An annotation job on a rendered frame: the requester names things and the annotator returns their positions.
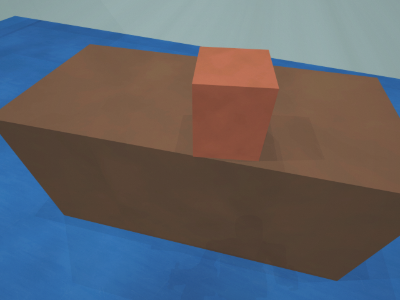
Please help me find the carton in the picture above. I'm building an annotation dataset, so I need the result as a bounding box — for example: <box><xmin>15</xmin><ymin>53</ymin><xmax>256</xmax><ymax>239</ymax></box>
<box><xmin>192</xmin><ymin>46</ymin><xmax>279</xmax><ymax>161</ymax></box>

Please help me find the pedestal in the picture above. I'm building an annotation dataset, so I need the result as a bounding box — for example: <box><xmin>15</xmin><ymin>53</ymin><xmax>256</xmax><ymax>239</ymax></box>
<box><xmin>0</xmin><ymin>44</ymin><xmax>400</xmax><ymax>281</ymax></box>

